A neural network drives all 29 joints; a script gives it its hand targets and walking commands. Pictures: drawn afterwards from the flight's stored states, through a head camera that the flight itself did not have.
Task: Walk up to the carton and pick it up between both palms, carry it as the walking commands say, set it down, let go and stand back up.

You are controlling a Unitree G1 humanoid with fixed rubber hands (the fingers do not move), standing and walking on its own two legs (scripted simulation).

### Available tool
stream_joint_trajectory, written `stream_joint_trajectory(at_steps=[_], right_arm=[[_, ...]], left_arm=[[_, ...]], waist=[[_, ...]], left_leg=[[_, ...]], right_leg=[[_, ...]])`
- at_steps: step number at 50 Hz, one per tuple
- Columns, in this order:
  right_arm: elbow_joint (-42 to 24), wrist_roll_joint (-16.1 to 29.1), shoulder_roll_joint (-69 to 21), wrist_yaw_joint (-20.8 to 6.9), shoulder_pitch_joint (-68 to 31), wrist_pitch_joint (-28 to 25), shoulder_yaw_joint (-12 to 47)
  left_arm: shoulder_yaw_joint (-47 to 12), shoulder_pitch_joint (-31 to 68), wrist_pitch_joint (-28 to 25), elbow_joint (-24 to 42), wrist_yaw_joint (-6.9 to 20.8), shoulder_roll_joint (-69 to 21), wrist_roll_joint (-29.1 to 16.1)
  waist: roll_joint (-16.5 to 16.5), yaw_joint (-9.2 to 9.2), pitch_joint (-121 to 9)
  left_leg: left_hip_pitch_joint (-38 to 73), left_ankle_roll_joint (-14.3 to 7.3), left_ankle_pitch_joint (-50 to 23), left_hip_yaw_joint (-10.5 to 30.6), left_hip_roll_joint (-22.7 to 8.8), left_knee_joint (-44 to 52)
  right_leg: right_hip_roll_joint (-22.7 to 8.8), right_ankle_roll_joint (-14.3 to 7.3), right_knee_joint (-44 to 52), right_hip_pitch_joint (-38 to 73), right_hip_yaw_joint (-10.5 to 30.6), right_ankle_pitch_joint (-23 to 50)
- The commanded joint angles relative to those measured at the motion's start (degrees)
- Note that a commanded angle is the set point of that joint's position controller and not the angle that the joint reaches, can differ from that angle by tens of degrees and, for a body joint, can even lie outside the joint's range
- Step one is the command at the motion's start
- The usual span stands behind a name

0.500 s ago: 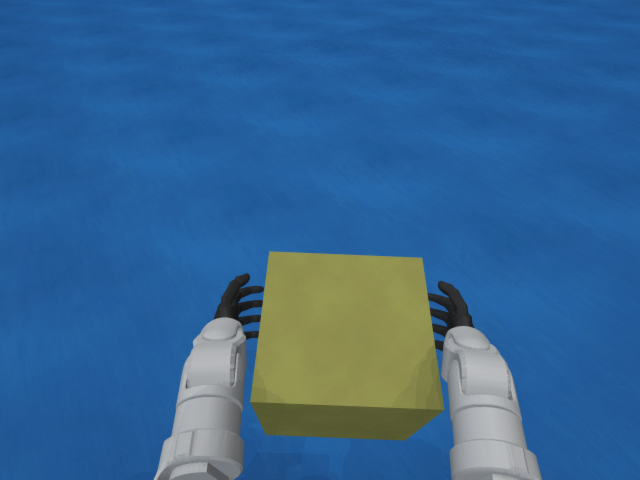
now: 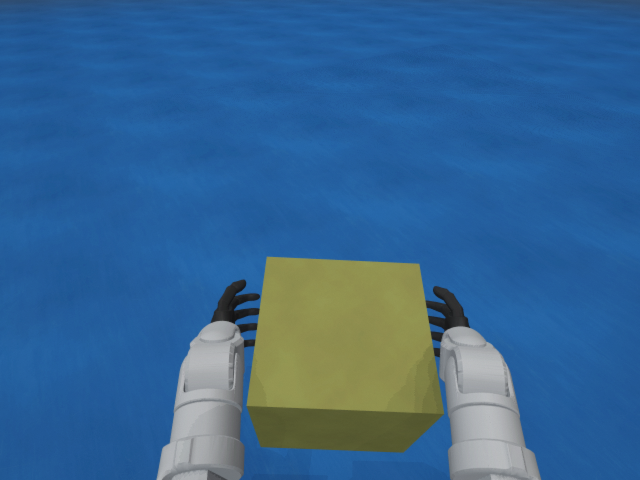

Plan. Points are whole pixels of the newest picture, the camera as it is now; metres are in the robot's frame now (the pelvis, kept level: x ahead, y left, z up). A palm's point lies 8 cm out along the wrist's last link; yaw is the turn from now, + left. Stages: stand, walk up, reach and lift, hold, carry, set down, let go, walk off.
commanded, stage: reach and lift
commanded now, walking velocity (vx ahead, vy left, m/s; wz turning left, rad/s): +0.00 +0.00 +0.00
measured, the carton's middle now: (337, 358) +0.32 -0.01 -0.02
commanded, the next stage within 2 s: hold in 1.04 s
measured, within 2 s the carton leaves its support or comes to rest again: neither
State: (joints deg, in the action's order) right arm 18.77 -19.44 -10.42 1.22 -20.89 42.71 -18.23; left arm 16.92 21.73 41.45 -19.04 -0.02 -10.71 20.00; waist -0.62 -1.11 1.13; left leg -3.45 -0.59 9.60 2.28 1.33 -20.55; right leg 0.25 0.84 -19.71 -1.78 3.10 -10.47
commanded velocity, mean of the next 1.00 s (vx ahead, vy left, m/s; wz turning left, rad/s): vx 0.00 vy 0.00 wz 0.00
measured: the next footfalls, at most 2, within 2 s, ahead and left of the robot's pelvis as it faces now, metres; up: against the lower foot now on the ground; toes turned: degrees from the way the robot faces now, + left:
none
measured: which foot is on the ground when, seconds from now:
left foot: down 0.00-1.00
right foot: down 0.00-1.00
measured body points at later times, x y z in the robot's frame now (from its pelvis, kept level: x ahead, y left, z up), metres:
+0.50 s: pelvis +0.00 -0.01 +0.00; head -0.05 -0.01 +0.45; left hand +0.31 +0.15 +0.05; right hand +0.31 -0.16 +0.05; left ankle +0.03 +0.11 -0.75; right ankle +0.01 -0.13 -0.75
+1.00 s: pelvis +0.01 -0.01 +0.00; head -0.05 -0.01 +0.45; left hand +0.30 +0.14 +0.04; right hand +0.30 -0.16 +0.05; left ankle +0.03 +0.11 -0.75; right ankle +0.01 -0.13 -0.75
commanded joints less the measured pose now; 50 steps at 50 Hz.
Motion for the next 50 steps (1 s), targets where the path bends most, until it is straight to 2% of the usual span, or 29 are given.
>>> stream_joint_trajectory(at_steps=[1, 14, 26, 38, 50], right_arm=[[-0.1, 15.7, -52.8, -15.1, -30.1, -2.2, 29.0], [0.9, 15.6, -53.3, -15.5, -29.8, -2.4, 29.0], [0.6, 16.1, -53.8, -15.3, -27.9, -2.1, 30.0], [-2.6, 17.6, -54.4, -15.0, -23.2, -1.5, 33.0], [-5.1, 18.6, -53.9, -15.3, -20.6, -0.7, 34.7]], left_arm=[[-28.9, 27.2, -1.1, -1.6, 14.9, -52.5, -15.7], [-29.0, 27.2, -0.7, -1.1, 15.1, -52.2, -16.1], [-29.1, 25.9, -0.5, 0.1, 15.0, -51.2, -16.4], [-32.0, 22.0, 0.0, 4.0, 14.9, -51.0, -17.9], [-33.8, 19.6, 0.7, 6.6, 14.6, -51.2, -18.7]], waist=[[0.9, 0.24, -14.0], [1.0, 0.93, -12.7], [0.6, 1.42, -12.3], [0.3, 1.08, -12.7], [0.5, 0.45, -11.2]], left_leg=[[5.7, 1.1, -7.5, 2.1, 2.9, 2.5], [5.2, 1.2, -4.8, 1.7, 2.8, 2.7], [5.6, 0.9, -5.6, 1.4, 3.0, 2.6], [6.3, 0.7, -8.3, 1.9, 3.1, 2.5], [5.6, 0.5, -6.9, 2.4, 3.0, 3.0]], right_leg=[[4.3, -0.9, 2.6, -0.7, 0.5, 7.6], [4.3, -1.1, 2.6, -1.7, 0.5, 4.5], [4.1, -0.6, 2.8, -1.3, 0.8, 5.9], [3.6, -0.1, 3.0, 0.3, 1.2, 9.9], [3.7, -0.3, 3.3, 0.4, 1.0, 8.5]])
